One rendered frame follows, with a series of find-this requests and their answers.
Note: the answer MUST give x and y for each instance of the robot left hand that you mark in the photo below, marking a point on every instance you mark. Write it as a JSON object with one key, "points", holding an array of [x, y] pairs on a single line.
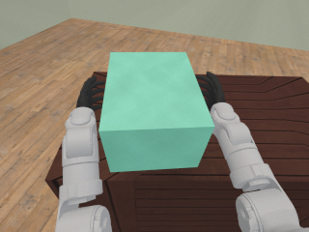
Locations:
{"points": [[86, 99]]}

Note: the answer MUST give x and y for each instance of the left robot forearm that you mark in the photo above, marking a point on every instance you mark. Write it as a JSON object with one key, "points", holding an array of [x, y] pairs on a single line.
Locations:
{"points": [[80, 158]]}

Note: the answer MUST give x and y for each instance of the pedestal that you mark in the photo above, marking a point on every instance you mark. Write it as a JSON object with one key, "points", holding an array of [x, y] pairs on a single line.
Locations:
{"points": [[203, 198]]}

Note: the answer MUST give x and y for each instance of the right robot forearm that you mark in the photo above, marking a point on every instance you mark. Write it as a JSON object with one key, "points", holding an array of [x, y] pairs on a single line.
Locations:
{"points": [[248, 170]]}

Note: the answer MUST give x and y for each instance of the robot right hand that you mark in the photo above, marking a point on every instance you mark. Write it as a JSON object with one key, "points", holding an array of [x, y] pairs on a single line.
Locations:
{"points": [[215, 92]]}

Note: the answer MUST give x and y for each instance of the robot left upper arm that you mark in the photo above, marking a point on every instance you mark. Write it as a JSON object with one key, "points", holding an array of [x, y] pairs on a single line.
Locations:
{"points": [[94, 218]]}

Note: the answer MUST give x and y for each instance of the carton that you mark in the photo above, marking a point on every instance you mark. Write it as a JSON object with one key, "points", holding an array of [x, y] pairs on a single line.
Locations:
{"points": [[154, 115]]}

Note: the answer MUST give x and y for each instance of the robot right upper arm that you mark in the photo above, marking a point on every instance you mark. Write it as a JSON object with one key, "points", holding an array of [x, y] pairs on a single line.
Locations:
{"points": [[267, 210]]}

